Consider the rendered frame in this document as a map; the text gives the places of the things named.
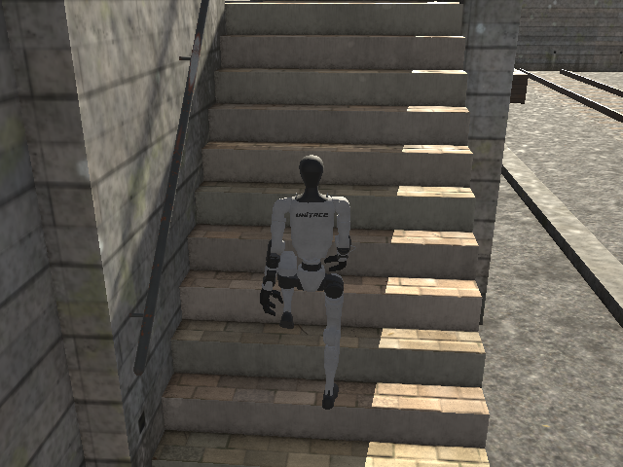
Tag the stairs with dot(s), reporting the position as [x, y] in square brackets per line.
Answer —
[378, 92]

